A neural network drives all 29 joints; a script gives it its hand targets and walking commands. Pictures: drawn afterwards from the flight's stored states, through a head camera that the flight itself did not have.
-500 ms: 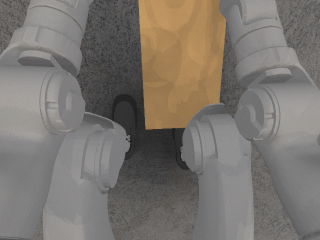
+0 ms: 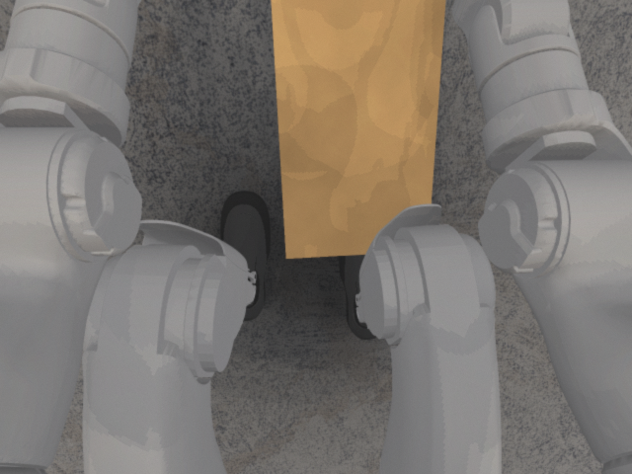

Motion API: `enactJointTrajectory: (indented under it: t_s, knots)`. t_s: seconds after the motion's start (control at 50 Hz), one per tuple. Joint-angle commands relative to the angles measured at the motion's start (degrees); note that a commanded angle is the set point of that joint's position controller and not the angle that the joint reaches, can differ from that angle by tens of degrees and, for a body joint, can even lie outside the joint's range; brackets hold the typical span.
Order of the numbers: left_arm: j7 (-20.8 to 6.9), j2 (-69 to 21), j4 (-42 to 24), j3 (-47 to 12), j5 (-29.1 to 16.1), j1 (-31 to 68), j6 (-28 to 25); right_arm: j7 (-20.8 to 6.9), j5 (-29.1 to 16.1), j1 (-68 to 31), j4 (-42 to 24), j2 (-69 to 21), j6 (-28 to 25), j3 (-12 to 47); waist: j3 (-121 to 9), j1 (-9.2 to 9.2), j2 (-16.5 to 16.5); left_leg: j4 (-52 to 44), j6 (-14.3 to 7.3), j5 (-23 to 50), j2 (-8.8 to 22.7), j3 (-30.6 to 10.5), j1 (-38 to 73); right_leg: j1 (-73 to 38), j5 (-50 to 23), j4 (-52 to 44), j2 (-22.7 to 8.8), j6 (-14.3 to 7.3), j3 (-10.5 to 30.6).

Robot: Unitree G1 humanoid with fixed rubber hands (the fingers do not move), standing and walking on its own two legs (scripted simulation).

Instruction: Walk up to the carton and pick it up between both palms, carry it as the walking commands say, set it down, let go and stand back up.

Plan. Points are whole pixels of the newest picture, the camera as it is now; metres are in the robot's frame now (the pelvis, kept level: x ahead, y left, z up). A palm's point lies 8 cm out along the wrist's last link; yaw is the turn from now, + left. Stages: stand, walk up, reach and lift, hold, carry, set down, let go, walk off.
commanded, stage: set down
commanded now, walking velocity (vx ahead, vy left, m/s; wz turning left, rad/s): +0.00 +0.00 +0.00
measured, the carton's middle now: (345, 134) +0.39 -0.06 -0.27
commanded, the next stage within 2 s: let go in 1.40 s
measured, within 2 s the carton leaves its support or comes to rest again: neither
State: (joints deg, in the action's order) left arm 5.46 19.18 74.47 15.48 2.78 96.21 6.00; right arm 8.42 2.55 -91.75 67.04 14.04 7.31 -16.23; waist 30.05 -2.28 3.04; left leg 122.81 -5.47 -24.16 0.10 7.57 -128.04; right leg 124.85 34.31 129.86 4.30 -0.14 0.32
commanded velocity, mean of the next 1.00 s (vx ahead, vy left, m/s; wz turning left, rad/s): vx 0.00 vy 0.00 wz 0.00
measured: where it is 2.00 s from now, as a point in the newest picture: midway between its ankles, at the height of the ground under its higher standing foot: (305, 288)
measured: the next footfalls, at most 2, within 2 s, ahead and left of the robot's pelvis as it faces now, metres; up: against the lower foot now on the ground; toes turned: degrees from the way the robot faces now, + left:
none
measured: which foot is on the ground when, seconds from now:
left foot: down 0.00-1.00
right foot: down 0.00-1.00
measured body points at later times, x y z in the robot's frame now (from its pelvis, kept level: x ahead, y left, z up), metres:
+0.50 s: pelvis +0.00 +0.01 +0.04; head +0.38 +0.01 +0.27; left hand +0.61 +0.17 -0.09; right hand +0.60 -0.17 -0.08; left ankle +0.16 +0.08 -0.33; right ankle +0.11 -0.11 -0.33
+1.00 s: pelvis +0.01 +0.01 +0.17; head +0.39 +0.00 +0.40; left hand +0.62 +0.16 +0.05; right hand +0.60 -0.18 +0.06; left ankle +0.16 +0.08 -0.33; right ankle +0.11 -0.11 -0.33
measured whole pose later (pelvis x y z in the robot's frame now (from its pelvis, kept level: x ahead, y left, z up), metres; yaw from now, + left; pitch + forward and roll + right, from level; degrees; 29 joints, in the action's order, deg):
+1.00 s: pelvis +0.01 +0.01 +0.17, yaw -4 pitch +32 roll +0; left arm 8.2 21.1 32.5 12.9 -2.9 86.2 29.5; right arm 10.6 -6.2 -86.4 31.2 17.1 29.1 -12.7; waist 30.0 -0.4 1.7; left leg 92.0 -5.5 -22.7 -0.7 5.2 -101.2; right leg 98.6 29.2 95.9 5.8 0.3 2.5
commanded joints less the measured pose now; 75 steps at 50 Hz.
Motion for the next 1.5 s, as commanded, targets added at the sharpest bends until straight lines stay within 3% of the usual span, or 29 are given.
enactJointTrajectory:
  t_s: [0.0, 0.08, 0.22, 0.26, 0.28, 0.36, 0.46, 0.48, 0.6, 0.68, 0.76, 0.82, 0.88, 0.92, 0.94, 0.96, 1.04, 1.06, 1.1, 1.14, 1.2, 1.22, 1.28, 1.3, 1.34, 1.36, 1.42, 1.46, 1.48]
  knots:
    - [0.09, 12.53, -13.98, -9.64, -9.83, 20.68, -1.56, 0.90, -10.59, -18.49, -9.61, 8.81, -1.67, 6.22, -71.51, 2.08, -3.27, -3.51, 2.98, 3.46, -2.32, -14.18, 50.16, -19.77, -8.58, -13.40, -2.29, 0.97, -0.74]
    - [0.65, 11.94, -17.69, -10.30, -11.42, 19.09, -0.45, 2.13, -10.84, -20.15, -16.85, 11.27, -0.96, 6.35, -85.84, 0.80, -1.81, -4.30, 3.38, 6.59, -2.32, -13.12, 56.12, -26.62, -10.06, -14.65, -2.34, 1.85, -2.34]
    - [3.82, 16.27, -30.48, -9.22, -10.87, 13.81, 6.18, 4.77, -17.35, -18.24, -27.76, 9.32, 6.04, 13.75, -115.43, 6.54, 0.38, -7.76, 2.28, 8.18, -2.69, -9.84, 69.38, -40.16, -9.97, -17.76, -1.11, 1.74, -3.53]
    - [4.12, 15.27, -35.45, -8.57, -11.14, 14.94, 8.17, 5.55, -17.50, -18.28, -31.77, 9.62, 7.87, 12.86, -117.27, 5.89, -0.69, -9.20, 2.37, 11.23, -2.70, -9.84, 70.93, -40.34, -10.79, -19.74, -0.78, 1.38, -3.15]
    - [3.85, 14.41, -35.84, -9.81, -12.49, 13.71, 9.96, 6.01, -16.95, -16.00, -32.89, 8.84, 9.26, 12.21, -122.67, 1.97, 0.81, -10.21, 2.18, 11.49, -2.90, -10.80, 73.61, -45.21, -12.28, -20.78, -0.69, 0.96, -3.73]
    - [4.02, 15.17, -43.36, -8.95, -11.23, 9.18, 13.94, 6.21, -18.05, -10.32, -37.35, 8.55, 13.24, 12.10, -132.22, 4.14, -7.16, -13.27, 3.20, 18.76, -3.26, -9.75, 85.15, -42.60, -16.12, -22.38, 0.93, 0.36, -5.23]
    - [3.68, 13.16, -56.55, -9.71, -13.76, 12.06, 16.61, 6.35, -15.62, -11.64, -50.17, 11.68, 14.96, 11.03, -145.50, 0.83, -6.61, -15.92, 3.60, 22.53, -3.55, -9.41, 91.67, -51.33, -18.67, -27.87, 1.05, -0.10, -4.00]
    - [3.77, 14.23, -50.53, -9.57, -11.80, 7.68, 17.56, 5.62, -16.07, -9.93, -40.76, 9.04, 16.78, 12.08, -139.19, 4.37, -7.09, -17.98, 2.90, 22.90, -3.40, -11.34, 91.68, -44.77, -17.53, -26.08, 0.88, 0.00, -6.17]
    - [4.08, 10.81, -54.63, -11.46, -12.02, 11.32, 20.75, 4.22, -13.51, -10.88, -46.91, 13.89, 17.90, 8.11, -138.68, -0.32, -10.94, -24.68, 3.73, 20.83, -3.69, -13.29, 100.10, -41.79, -13.75, -32.97, 1.49, -1.07, -5.65]
    - [3.63, 11.35, -53.80, -9.88, -11.52, 7.95, 21.98, 3.04, -13.68, -9.52, -47.14, 12.57, 19.89, 10.66, -139.76, 3.82, -10.20, -27.47, 4.07, 28.49, -4.00, -13.62, 104.19, -41.68, -14.82, -37.24, 1.99, -1.03, -4.86]
    - [2.57, 8.80, -52.87, -10.73, -11.64, 5.97, 22.06, 2.18, -11.39, -7.86, -47.08, 12.73, 19.59, 7.21, -135.62, -0.03, -9.33, -31.60, 4.00, 27.27, -3.88, -15.14, 105.27, -41.71, -14.95, -39.65, 2.53, -0.23, -5.69]
    - [3.05, 11.70, -54.52, -8.21, -9.33, 5.14, 21.84, 1.96, -11.68, -9.08, -51.20, 13.03, 20.25, 9.37, -141.28, 4.86, -8.47, -32.13, 3.67, 32.05, -4.18, -13.89, 112.53, -44.45, -15.94, -42.87, 2.60, -0.04, -4.30]
    - [2.26, 11.93, -54.98, -7.21, -11.09, 1.87, 22.32, 1.76, -11.26, -7.48, -54.26, 12.52, 20.92, 8.72, -141.76, 2.38, -2.64, -36.12, 2.94, 33.85, -4.30, -14.59, 109.49, -53.80, -21.08, -46.08, 2.44, 0.40, -4.55]
    - [1.87, 11.53, -54.20, -7.25, -10.01, 3.21, 22.11, 1.54, -9.94, -4.00, -47.97, 12.22, 20.93, 7.58, -135.36, 2.78, -6.83, -37.34, 3.79, 35.09, -3.57, -14.02, 109.55, -47.75, -18.49, -47.21, 2.48, 0.34, -3.94]
    - [1.89, 14.00, -59.46, -4.82, -8.75, 1.88, 21.28, 1.33, -11.10, -6.15, -55.77, 11.88, 20.55, 8.35, -144.89, 6.55, -5.36, -37.61, 3.51, 41.19, -4.29, -12.97, 114.32, -54.26, -23.95, -48.22, 3.52, 0.51, -3.61]
    - [1.37, 11.64, -55.10, -7.85, -10.80, 2.23, 21.99, 1.34, -11.63, -6.19, -54.32, 11.07, 20.83, 9.61, -142.44, 2.93, -6.27, -36.92, 3.56, 43.10, -3.30, -14.37, 114.97, -50.62, -23.94, -48.79, 2.78, 1.06, -3.94]
    - [1.10, 15.01, -52.56, -4.09, -9.39, 3.36, 23.43, 2.04, -9.14, -3.73, -50.86, 10.78, 22.92, 9.19, -138.18, 5.09, -1.65, -42.98, 3.32, 36.45, -3.13, -13.73, 109.84, -57.91, -21.69, -53.42, 1.97, 1.37, -2.85]
    - [1.08, 13.63, -66.58, -5.53, -9.94, 3.66, 22.94, 1.72, -10.97, -6.79, -62.06, 12.25, 22.93, 8.58, -152.32, 5.56, -4.88, -41.98, 3.86, 43.99, -4.48, -12.41, 119.67, -66.20, -29.77, -53.14, 3.57, 0.66, -3.08]
    - [0.72, 14.32, -56.46, -6.31, -10.13, 2.31, 23.79, 1.86, -10.67, -4.66, -53.40, 11.88, 23.85, 9.49, -141.86, 5.76, -2.95, -44.78, 3.36, 39.02, -3.23, -13.45, 113.65, -60.61, -25.12, -55.41, 2.22, 1.38, -2.41]
    - [1.18, 13.46, -67.28, -7.47, -12.20, 7.33, 24.84, 1.85, -10.87, -8.75, -61.85, 13.26, 24.29, 9.83, -154.05, 3.65, -1.99, -45.79, 3.51, 40.53, -3.98, -13.17, 123.27, -68.30, -26.92, -57.08, 2.88, 0.85, -3.36]
    - [1.18, 14.15, -58.89, -5.09, -10.08, 5.10, 25.43, 2.49, -6.40, -4.58, -54.99, 16.08, 24.43, 3.79, -145.06, 0.17, -3.99, -48.83, 3.83, 38.08, -3.25, -13.92, 119.72, -65.11, -23.90, -60.06, 2.61, 0.90, -3.09]
    - [1.36, 14.76, -59.30, -6.62, -10.52, 6.13, 25.49, 1.86, -9.20, -9.05, -56.47, 13.33, 24.94, 8.65, -144.21, 4.94, -3.60, -49.75, 3.15, 35.50, -2.96, -13.93, 121.01, -65.52, -22.95, -59.70, 1.87, 1.22, -3.33]
    - [0.93, 13.99, -53.91, -5.78, -7.77, 5.06, 25.48, 1.08, -9.80, -8.89, -50.16, 10.46, 24.81, 10.33, -134.80, 6.72, -4.45, -51.63, 3.25, 32.82, -3.13, -13.65, 116.18, -63.32, -19.55, -62.20, 1.16, 1.19, -2.58]
    - [0.84, 11.27, -48.57, -5.03, -8.15, 1.56, 24.63, 0.72, -9.04, -6.86, -45.08, 8.81, 24.01, 11.45, -132.35, 6.25, 0.77, -52.43, 2.86, 29.68, -3.18, -13.37, 114.73, -65.20, -19.13, -63.52, 1.73, 1.22, -2.83]
    - [0.30, 10.67, -43.83, -4.95, -6.92, 3.01, 24.72, 0.44, -7.65, -7.26, -39.79, 7.91, 23.69, 10.86, -125.64, 6.49, -2.45, -54.49, 3.69, 24.04, -3.10, -12.57, 111.10, -64.29, -15.08, -65.79, 0.83, 0.68, -2.37]
    - [0.22, 10.55, -43.86, -5.30, -7.32, 1.71, 24.90, 0.33, -5.83, -4.79, -39.14, 10.29, 23.50, 7.73, -124.99, 2.50, -2.85, -55.76, 3.92, 23.23, -3.16, -14.01, 112.35, -64.57, -16.81, -65.56, 1.13, 0.83, -3.36]
    - [0.01, 9.24, -50.16, -3.95, -6.30, -0.48, 23.62, -0.02, -7.94, -1.53, -42.65, 7.72, 22.54, 10.46, -132.21, 7.29, -5.73, -54.66, 4.90, 36.08, -2.99, -13.39, 123.76, -64.81, -22.35, -66.63, 1.87, 0.70, -3.19]
    - [0.35, 10.58, -50.36, -5.07, -6.23, -5.07, 24.07, 0.08, -6.11, 2.96, -42.91, 10.36, 22.31, 7.71, -132.96, 3.20, -6.06, -54.20, 4.57, 39.17, -2.90, -15.13, 126.22, -63.77, -22.82, -67.07, 2.57, 0.38, -3.67]
    - [0.34, 11.21, -53.43, -3.52, -5.45, -7.58, 23.97, -0.46, -7.17, 3.97, -46.32, 8.83, 22.75, 8.56, -139.02, 5.94, -6.06, -54.98, 4.38, 40.94, -3.19, -15.45, 131.00, -66.62, -23.41, -66.46, 2.99, 0.79, -3.09]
